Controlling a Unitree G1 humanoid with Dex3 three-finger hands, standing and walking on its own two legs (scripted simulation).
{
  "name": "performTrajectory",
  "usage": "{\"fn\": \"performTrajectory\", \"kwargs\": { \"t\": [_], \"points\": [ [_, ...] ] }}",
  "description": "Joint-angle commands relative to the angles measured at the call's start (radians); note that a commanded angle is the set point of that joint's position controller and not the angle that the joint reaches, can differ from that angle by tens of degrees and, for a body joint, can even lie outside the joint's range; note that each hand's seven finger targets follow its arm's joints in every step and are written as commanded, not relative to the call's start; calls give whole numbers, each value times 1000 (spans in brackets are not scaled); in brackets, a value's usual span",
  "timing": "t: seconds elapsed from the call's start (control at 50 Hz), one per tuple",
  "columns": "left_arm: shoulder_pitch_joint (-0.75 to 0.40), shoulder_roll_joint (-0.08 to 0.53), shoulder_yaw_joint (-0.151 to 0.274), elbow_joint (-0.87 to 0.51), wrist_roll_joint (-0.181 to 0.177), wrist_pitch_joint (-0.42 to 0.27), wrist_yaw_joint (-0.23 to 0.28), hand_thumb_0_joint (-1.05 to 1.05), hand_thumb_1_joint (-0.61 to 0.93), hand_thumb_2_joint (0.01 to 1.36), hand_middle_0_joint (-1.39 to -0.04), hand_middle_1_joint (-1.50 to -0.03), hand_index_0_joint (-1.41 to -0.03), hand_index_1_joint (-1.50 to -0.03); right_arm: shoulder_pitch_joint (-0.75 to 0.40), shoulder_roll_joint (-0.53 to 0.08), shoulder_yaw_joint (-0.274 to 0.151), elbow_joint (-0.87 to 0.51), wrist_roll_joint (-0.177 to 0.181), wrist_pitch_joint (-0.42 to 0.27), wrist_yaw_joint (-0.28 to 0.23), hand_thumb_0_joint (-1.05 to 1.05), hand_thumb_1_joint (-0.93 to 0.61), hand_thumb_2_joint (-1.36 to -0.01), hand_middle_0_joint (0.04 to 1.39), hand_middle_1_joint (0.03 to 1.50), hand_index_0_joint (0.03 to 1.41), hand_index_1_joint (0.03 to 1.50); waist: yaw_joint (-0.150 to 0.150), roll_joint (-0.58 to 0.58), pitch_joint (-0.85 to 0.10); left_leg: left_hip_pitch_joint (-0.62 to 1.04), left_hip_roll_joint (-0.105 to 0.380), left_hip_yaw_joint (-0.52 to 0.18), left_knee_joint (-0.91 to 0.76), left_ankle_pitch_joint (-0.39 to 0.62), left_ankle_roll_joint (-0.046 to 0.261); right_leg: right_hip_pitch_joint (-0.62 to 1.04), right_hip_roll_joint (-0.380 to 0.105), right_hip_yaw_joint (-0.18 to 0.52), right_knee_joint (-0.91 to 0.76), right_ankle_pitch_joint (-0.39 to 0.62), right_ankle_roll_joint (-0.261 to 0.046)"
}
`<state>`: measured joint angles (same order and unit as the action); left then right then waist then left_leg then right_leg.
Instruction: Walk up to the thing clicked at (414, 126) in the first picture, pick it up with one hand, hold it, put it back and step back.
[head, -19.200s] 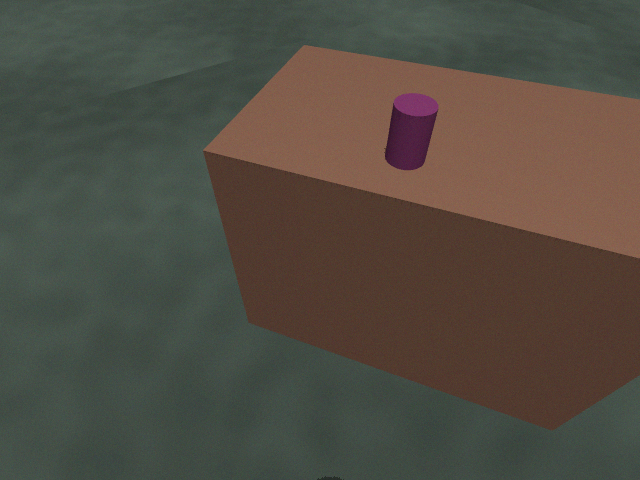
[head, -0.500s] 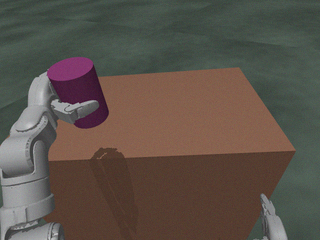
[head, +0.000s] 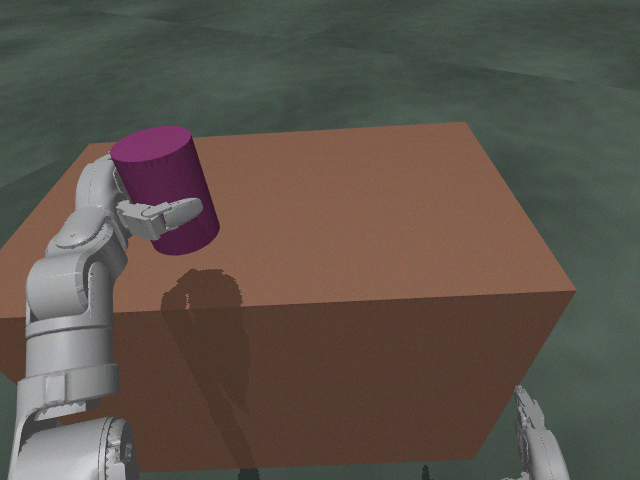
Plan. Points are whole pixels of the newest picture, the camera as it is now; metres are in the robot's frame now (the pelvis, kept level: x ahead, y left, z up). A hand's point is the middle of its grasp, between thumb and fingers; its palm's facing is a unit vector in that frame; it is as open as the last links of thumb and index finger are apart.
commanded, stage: crouch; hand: left
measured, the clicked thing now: (170, 191) +0.38 +0.17 +0.22
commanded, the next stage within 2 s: lower in 1.04 s
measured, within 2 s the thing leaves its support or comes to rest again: rests again in 1.86 s
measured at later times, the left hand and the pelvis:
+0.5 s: hand (171, 195) +0.44 +0.20 +0.18, palm faces +0.16 -0.99 +0.00, open 11.5 cm; pelvis +0.01 +0.01 +0.00, yaw -1 degrees
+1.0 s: hand (177, 201) +0.46 +0.21 +0.15, palm faces +0.19 -0.98 +0.00, open 11.5 cm; pelvis +0.02 +0.00 +0.00, yaw -1 degrees
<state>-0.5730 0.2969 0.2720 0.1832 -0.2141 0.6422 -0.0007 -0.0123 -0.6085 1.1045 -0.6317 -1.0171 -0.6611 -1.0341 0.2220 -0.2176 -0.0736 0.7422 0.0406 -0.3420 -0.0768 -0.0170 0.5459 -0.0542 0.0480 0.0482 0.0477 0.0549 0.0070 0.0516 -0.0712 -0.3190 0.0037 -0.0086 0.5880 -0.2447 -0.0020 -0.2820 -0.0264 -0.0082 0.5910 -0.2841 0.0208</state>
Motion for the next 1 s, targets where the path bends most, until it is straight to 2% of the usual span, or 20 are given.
{"fn": "performTrajectory", "kwargs": {
  "t": [0.0, 0.08, 0.12, 0.14, 0.2, 0.34, 0.4, 0.42, 0.52, 0.62, 0.64, 0.66, 0.68, 0.72, 0.76, 0.82, 0.84, 0.88, 0.9, 0.98],
  "points": [
    [-635, 276, 81, -225, 5, -223, 4, 0, 80, 1277, -1250, -1419, -1269, -1423, -140, -112, -28, -183, 1, -77, -17, 0, 562, -49, 49, 50, 49, 50, -21, -12, -276, 159, -15, 10, -74, 51, 15, -31, 21, -27, -106, 94, -15],
    [-679, 307, 84, -221, 9, -320, 1, 0, 129, 1286, -1244, -1413, -1262, -1418, -157, -132, -39, -197, -2, -88, -28, 0, 557, -50, 49, 50, 49, 50, -35, 17, -347, 193, -14, 5, -54, 99, 13, -20, 21, -23, -94, 140, -15],
    [-655, 328, 98, -170, 13, -360, -6, 0, 109, 1295, -1244, -1428, -1264, -1431, -135, -120, -27, -189, -3, -90, -28, 0, 553, -52, 49, 50, 50, 50, -41, 21, -344, 186, -11, 3, -50, 109, 14, -22, 24, -22, -91, 153, -16],
    [-685, 317, 74, -196, 18, -379, -9, 0, 112, 1294, -1243, -1425, -1263, -1427, -159, -93, -4, -212, -2, -92, -25, 0, 556, -51, 50, 50, 49, 50, -38, 46, -373, 202, -12, 4, -50, 128, 12, -11, 22, -23, -89, 170, -17],
    [-675, 317, 83, -84, 14, -420, -12, 0, 71, 1312, -1259, -1450, -1279, -1454, -148, -129, -35, -208, -7, -90, -28, 0, 552, -52, 49, 50, 49, 50, -59, 34, -356, 196, -5, 2, -53, 122, 10, -24, 30, -26, -89, 171, -18],
    [-651, 273, 39, 79, 24, -496, -24, 0, 63, 1302, -1272, -1452, -1296, -1453, -95, -117, -25, -211, -5, -74, -8, 0, 557, -49, 49, 50, 49, 50, -60, 43, -271, 162, 10, 0, -76, 129, 5, -56, 42, -34, -97, 179, -24],
    [-642, 286, 59, 136, 23, -520, -20, 0, 39, 1279, -1264, -1434, -1290, -1435, -69, -138, -41, -231, -5, -68, -1, 0, 556, -48, 50, 50, 49, 50, -59, 17, -291, 171, 10, 4, -74, 147, 8, -47, 43, -35, -100, 190, -24],
    [-646, 283, 59, 120, 20, -532, -20, 0, 28, 1286, -1255, -1434, -1280, -1436, -60, -124, -24, -236, -6, -63, 3, 0, 557, -49, 50, 50, 49, 50, -52, 25, -317, 181, 10, 6, -70, 173, 7, -28, 43, -35, -94, 210, -24],
    [-677, 335, 106, 116, 30, -591, -4, 0, 9, 1273, -1222, -1410, -1248, -1411, -60, -174, -65, -287, -10, -44, 3, 0, 555, -49, 50, 50, 49, 50, -55, -6, -365, 210, 21, -3, -64, 248, 0, -10, 51, -39, -89, 255, -26],
    [-720, 313, 76, 97, 42, -644, 1, 0, 50, 1296, -1238, -1422, -1264, -1423, -114, -103, -8, -305, -9, -19, 4, 0, 551, -50, 50, 50, 50, 50, -37, 35, -376, 206, 14, 2, -64, 250, 2, 4, 43, -31, -93, 258, -28],
    [-695, 318, 87, 153, 39, -647, -1, 0, 40, 1303, -1243, -1426, -1266, -1429, -108, -134, -35, -303, -11, -14, 2, 0, 550, -51, 50, 50, 49, 50, -52, 18, -363, 203, 15, 4, -64, 225, 4, 1, 43, -29, -97, 242, -26],
    [-701, 340, 103, 148, 36, -657, -3, 0, 24, 1319, -1249, -1442, -1274, -1445, -93, -127, -22, -306, -13, -8, 0, 0, 548, -52, 50, 50, 50, 50, -51, 14, -372, 187, 15, 4, -65, 234, 6, 22, 41, -28, -98, 258, -25],
    [-707, 303, 69, 171, 38, -661, -10, 0, 35, 1310, -1240, -1426, -1262, -1431, -76, -79, 15, -263, -11, 2, 6, 0, 552, -52, 50, 50, 50, 50, -51, 48, -369, 192, 11, 9, -62, 240, 4, 8, 39, -25, -97, 263, -25],
    [-679, 322, 75, 242, 40, -667, -17, 0, 11, 1313, -1248, -1439, -1271, -1444, -72, -123, -19, -256, -13, 11, 1, 0, 553, -52, 50, 50, 49, 50, -70, 34, -333, 184, 11, 12, -58, 244, 7, -16, 39, -23, -100, 270, -24],
    [-727, 335, 67, 225, 46, -679, -23, 0, 44, 1305, -1260, -1428, -1281, -1434, -62, -122, -15, -247, -14, 24, 2, 0, 554, -51, 50, 50, 49, 50, -78, 63, -370, 204, 8, 18, -53, 248, 9, -20, 36, -19, -102, 281, -23],
    [-710, 362, 95, 271, 41, -695, -27, 0, 71, 1308, -1263, -1433, -1286, -1437, -70, -134, -27, -251, -11, 36, 5, 0, 554, -51, 50, 50, 50, 50, -79, 36, -335, 169, 8, 14, -64, 201, 11, -22, 38, -23, -111, 249, -23],
    [-700, 335, 74, 298, 42, -698, -30, 0, 62, 1309, -1261, -1438, -1287, -1439, -82, -137, -31, -256, -9, 40, 4, 0, 557, -49, 50, 50, 50, 50, -83, 40, -341, 184, 11, 11, -70, 192, 9, -37, 41, -27, -109, 239, -26],
    [-752, 382, 108, 270, 34, -721, -31, 0, 49, 1288, -1234, -1413, -1260, -1414, -75, -140, -29, -278, -9, 48, 3, 0, 553, -51, 50, 50, 50, 50, -85, 18, -372, 183, 9, 12, -64, 202, 14, -19, 38, -24, -113, 251, -21],
    [-733, 356, 88, 305, 36, -724, -36, 0, 51, 1281, -1232, -1413, -1260, -1410, -79, -128, -24, -277, -8, 53, 2, 0, 553, -50, 50, 50, 50, 50, -93, 4, -385, 183, 8, 13, -53, 227, 18, -11, 36, -21, -106, 281, -17],
    [-749, 371, 96, 326, 29, -765, -49, 0, 73, 1277, -1239, -1402, -1262, -1404, -96, -126, -11, -285, -8, 67, 2, 0, 548, -52, 50, 50, 50, 50, -91, 4, -392, 163, 3, 17, -40, 229, 23, -15, 31, -15, -95, 289, -13]
  ]
}}
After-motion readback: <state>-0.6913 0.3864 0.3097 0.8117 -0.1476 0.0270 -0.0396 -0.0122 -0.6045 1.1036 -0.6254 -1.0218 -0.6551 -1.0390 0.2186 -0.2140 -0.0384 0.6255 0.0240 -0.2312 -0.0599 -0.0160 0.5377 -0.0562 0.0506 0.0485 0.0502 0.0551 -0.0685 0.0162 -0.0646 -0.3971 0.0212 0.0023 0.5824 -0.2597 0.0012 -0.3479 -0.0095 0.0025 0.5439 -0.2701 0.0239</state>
